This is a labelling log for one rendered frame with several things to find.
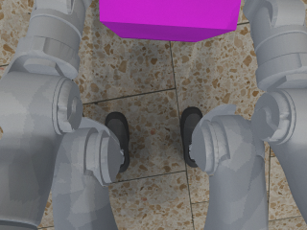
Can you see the robot right forearm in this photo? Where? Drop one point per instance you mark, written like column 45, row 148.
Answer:
column 279, row 33

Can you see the robot right thigh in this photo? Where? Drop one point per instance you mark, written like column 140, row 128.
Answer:
column 238, row 197

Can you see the left robot shin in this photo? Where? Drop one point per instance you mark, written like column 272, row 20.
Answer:
column 88, row 122

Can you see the robot left forearm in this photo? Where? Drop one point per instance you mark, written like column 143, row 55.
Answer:
column 52, row 42

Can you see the left robot upper arm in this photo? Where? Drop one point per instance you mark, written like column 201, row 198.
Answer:
column 36, row 111

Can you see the carton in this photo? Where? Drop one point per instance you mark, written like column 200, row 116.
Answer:
column 170, row 20

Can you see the right robot upper arm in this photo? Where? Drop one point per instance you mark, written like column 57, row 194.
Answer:
column 280, row 118

